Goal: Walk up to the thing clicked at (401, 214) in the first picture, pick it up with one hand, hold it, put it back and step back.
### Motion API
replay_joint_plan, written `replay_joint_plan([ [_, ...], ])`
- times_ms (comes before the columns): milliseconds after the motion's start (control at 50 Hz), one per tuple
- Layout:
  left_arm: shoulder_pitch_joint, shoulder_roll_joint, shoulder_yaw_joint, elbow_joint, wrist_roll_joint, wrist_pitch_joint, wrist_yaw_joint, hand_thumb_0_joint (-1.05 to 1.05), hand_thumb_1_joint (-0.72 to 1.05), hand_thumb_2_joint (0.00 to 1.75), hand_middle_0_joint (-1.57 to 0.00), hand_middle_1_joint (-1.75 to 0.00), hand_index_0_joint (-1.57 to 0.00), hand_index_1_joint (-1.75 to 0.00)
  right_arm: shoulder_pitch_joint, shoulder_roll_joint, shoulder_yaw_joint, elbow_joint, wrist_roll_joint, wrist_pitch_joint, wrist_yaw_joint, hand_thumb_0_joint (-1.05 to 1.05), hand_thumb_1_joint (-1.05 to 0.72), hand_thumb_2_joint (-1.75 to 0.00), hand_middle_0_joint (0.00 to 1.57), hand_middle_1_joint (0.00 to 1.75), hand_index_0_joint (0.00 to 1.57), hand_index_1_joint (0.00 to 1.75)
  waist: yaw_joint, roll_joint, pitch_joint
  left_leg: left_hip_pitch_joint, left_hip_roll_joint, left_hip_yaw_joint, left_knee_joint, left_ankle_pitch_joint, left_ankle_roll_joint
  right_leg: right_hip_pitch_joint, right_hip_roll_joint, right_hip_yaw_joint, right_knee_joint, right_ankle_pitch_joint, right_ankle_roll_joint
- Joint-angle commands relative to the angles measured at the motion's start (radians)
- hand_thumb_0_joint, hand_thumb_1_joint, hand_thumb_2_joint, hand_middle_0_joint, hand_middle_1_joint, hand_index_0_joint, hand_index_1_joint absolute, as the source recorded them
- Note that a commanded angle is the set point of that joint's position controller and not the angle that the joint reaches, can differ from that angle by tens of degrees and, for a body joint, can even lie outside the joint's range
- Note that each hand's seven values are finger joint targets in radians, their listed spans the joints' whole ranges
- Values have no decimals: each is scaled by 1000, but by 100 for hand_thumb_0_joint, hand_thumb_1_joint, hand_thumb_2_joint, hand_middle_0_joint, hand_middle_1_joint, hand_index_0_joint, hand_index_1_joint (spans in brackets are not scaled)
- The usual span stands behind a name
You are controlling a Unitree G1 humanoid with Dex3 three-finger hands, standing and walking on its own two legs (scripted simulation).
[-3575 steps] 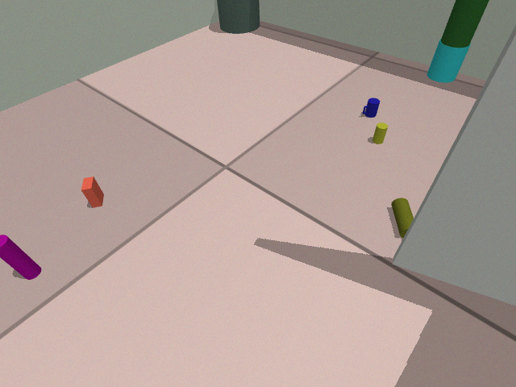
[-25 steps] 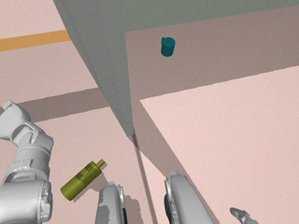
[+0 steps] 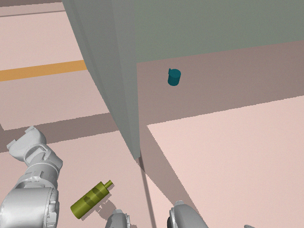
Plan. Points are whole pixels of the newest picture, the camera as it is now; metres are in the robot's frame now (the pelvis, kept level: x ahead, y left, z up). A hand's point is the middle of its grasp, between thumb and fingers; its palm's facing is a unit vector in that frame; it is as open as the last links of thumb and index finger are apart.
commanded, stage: home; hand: left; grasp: from above
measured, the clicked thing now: (94, 196) +0.32 +0.28 -0.66
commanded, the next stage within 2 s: go down in 0.18 s
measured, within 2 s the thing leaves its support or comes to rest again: neither
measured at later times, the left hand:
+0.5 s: hand (45, 153) +0.37 +0.29 -0.08, palm faces -0.22 -0.45 -0.87, open 7.4 cm
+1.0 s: hand (71, 227) +0.18 +0.19 -0.04, palm faces +0.06 -0.94 -0.34, open 7.4 cm
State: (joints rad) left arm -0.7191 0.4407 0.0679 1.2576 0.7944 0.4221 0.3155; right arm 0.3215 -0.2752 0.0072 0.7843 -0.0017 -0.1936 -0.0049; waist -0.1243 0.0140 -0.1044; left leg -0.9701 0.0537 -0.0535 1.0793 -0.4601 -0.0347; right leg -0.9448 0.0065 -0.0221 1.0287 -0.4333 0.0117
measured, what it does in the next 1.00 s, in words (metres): stands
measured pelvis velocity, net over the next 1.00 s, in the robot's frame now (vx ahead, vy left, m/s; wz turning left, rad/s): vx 0.03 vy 0.00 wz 0.04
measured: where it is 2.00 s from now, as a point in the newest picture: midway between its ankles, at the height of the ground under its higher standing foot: outside the picture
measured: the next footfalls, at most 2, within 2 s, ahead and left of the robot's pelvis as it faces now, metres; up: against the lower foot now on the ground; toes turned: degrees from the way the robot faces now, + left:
none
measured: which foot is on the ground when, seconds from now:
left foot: down 0.00-1.00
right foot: down 0.00-1.00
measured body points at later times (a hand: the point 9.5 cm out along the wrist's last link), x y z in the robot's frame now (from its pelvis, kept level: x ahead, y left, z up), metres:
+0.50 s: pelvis +0.01 +0.01 +0.01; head +0.12 +0.02 +0.45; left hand +0.38 +0.31 -0.03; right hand +0.02 -0.24 -0.12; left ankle +0.03 +0.14 -0.66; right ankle +0.03 -0.13 -0.66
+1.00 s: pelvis +0.03 +0.00 +0.04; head +0.05 -0.01 +0.49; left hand +0.17 +0.24 -0.01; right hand +0.25 -0.23 -0.02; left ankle +0.02 +0.14 -0.66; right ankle +0.03 -0.13 -0.66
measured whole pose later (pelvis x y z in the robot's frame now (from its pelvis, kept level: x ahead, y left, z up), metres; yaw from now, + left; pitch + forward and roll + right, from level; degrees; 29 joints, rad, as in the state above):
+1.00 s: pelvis +0.03 +0.00 +0.04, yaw +2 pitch +8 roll -1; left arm 0.42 0.20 -0.05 0.03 0.06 0.46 0.11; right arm 0.16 -0.23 0.01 0.55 0.02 -0.17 -0.10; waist 0.00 0.04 -0.14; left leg -0.58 0.03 -0.05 0.89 -0.45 -0.03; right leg -0.55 -0.02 -0.03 0.85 -0.44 0.02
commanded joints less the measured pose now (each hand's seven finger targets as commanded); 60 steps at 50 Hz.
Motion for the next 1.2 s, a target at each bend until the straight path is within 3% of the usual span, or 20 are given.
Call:
replay_joint_plan([
  [0,-430,331,51,-294,41,26,130,0,90,90,-20,-30,-20,-30,116,-152,-53,-19,-10,2,-3,0,-90,-90,20,30,20,30,-5,194,-554,374,-29,71,-122,381,26,289,30,-10,-120,359,-34],
  [40,-503,313,36,-244,31,47,139,0,90,90,-20,-30,-20,-30,116,-149,-53,19,-17,3,-2,0,-90,-90,20,30,20,30,-21,197,-523,345,-23,66,-122,359,26,263,38,-10,-127,337,-34],
  [80,-478,305,37,-152,-1,62,142,0,90,90,-20,-30,-20,-30,112,-146,-53,41,-22,1,-1,0,-90,-90,20,30,20,30,-28,162,-496,311,-20,62,-123,317,28,254,40,-15,-144,292,-35],
  [140,-458,299,32,-113,-33,72,137,0,90,90,-20,-30,-20,-30,106,-152,-58,41,-21,-2,1,0,-90,-90,20,30,20,30,-11,167,-517,303,-21,61,-134,286,24,257,38,-19,-148,257,-40],
  [240,-390,234,-2,45,-48,79,108,0,90,90,-20,-30,-20,-30,102,-137,-55,31,-14,-7,7,0,-90,-90,20,30,20,30,-10,92,-357,201,-26,55,-168,194,25,222,46,-30,-168,171,-40],
  [320,-348,214,3,71,-70,59,98,0,90,90,-20,-30,-20,-30,115,-137,-55,8,-14,-11,12,0,-90,-90,20,30,20,30,-5,50,-339,185,-24,49,-174,204,26,218,47,-37,-160,168,-43],
  [360,-318,193,14,35,-100,48,94,0,90,90,-20,-30,-20,-30,122,-136,-60,-2,-14,-15,17,0,-90,-90,20,30,20,30,1,54,-369,195,-27,52,-171,246,26,241,48,-34,-157,204,-44],
  [440,-144,171,53,-245,-199,31,66,0,90,90,-20,-30,-20,-30,137,-137,-84,-38,3,-8,23,0,-90,-90,20,30,20,30,50,111,-554,392,-38,57,-207,436,18,407,44,-34,-165,367,-48],
  [480,3,126,38,-452,-272,44,46,0,90,90,-20,-30,-20,-30,106,-128,-87,-62,15,2,20,0,-90,-90,20,30,20,30,61,122,-543,472,-44,60,-237,488,18,459,44,-35,-200,417,-43],
  [500,92,91,19,-509,-301,55,31,0,90,90,-20,-30,-20,-30,90,-126,-85,-73,21,8,17,0,-90,-90,20,30,20,30,57,97,-504,487,-48,58,-261,486,19,482,42,-36,-221,421,-40],
  [560,221,77,25,-758,-386,52,0,0,90,90,-20,-30,-20,-30,35,-112,-83,-100,30,22,-6,0,-90,-90,20,30,20,30,70,93,-414,534,-45,49,-304,453,22,472,39,-37,-262,379,-35],
  [580,265,35,-13,-818,-407,48,-15,0,90,90,-20,-30,-20,-30,13,-107,-76,-119,34,23,-16,0,-90,-90,20,30,20,30,62,90,-365,537,-43,45,-322,422,23,460,37,-38,-274,355,-33],
  [640,436,-1,-27,-919,-442,43,-46,0,90,90,-20,-30,-20,-30,-30,-95,-57,-156,43,30,-47,0,-90,-90,20,30,20,30,68,49,-264,511,-44,46,-351,333,35,454,30,-33,-305,292,-29],
  [700,608,-70,-62,-1049,-509,34,-81,0,90,90,-20,-30,-20,-30,-89,-81,-44,-206,42,25,-69,0,-90,-90,20,30,20,30,85,56,-176,494,-41,36,-383,242,36,441,22,-34,-327,213,-30],
  [760,804,-102,-70,-1196,-592,35,-118,0,90,90,-20,-30,-20,-30,-133,-71,-40,-262,39,18,-79,0,-90,-90,20,30,20,30,100,64,-141,498,-42,36,-389,221,34,454,18,-37,-331,191,-25],
  [800,904,-125,-90,-1289,-636,32,-142,0,90,90,-20,-30,-20,-30,-149,-71,-41,-294,35,12,-85,0,-90,-90,20,30,20,30,90,48,-138,507,-47,36,-372,252,35,457,18,-42,-321,219,-20],
  [900,990,-122,-54,-1428,-713,-7,-186,0,90,90,-20,-30,-20,-30,-146,-65,-41,-348,27,-5,-106,0,-90,-90,20,30,20,30,52,-30,-116,496,-53,49,-310,275,50,426,12,-34,-311,255,-3],
  [1000,1024,-124,-6,-1498,-785,-57,-234,0,90,90,-20,-30,-20,-30,-144,-62,-36,-372,15,-33,-143,0,-90,-90,20,30,20,30,46,-4,-139,467,-58,55,-253,281,54,408,1,-21,-277,282,6],
  [1100,1092,-113,29,-1505,-827,-77,-281,0,90,90,-20,-30,-20,-30,-147,-58,-27,-391,10,-55,-164,0,-90,-90,20,30,20,30,72,11,-140,422,-67,52,-224,236,54,400,-8,-13,-267,250,9],
  [1180,1180,-120,22,-1504,-843,-62,-297,0,90,90,-20,-30,-20,-30,-145,-64,-33,-409,11,-52,-169,0,-90,-90,20,30,20,30,88,39,-154,412,-64,46,-231,245,45,400,2,-28,-248,235,0],
])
